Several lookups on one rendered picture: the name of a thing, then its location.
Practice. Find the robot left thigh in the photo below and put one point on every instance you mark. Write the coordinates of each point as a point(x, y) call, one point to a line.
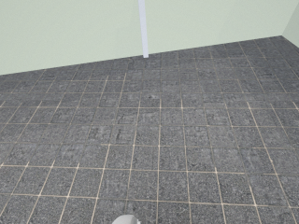
point(126, 219)

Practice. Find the panel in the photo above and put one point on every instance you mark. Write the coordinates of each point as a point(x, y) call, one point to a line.
point(143, 27)

